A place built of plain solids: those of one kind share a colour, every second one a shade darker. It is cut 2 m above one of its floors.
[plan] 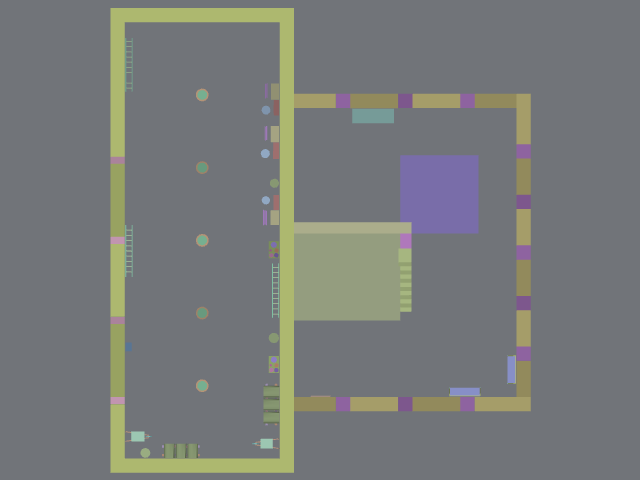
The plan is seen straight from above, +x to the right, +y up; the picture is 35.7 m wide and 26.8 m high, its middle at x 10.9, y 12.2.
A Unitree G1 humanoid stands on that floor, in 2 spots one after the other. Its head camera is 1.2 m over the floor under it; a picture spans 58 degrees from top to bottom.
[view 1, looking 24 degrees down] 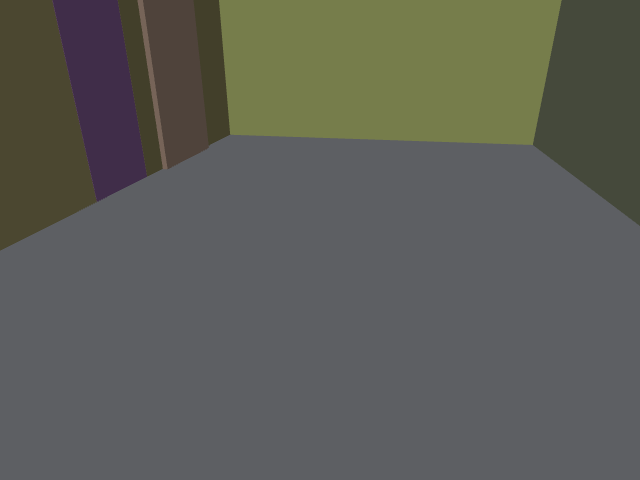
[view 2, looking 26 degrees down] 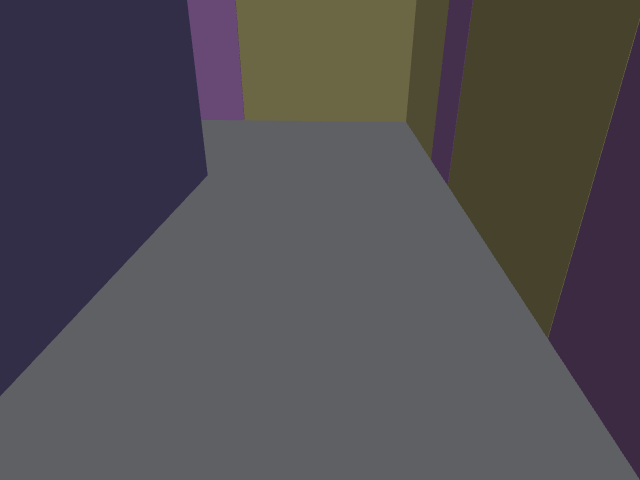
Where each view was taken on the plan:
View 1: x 15.69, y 5.91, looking -170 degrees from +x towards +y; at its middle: ground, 2.95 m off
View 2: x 20.97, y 13.19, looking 93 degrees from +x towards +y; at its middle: ground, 2.74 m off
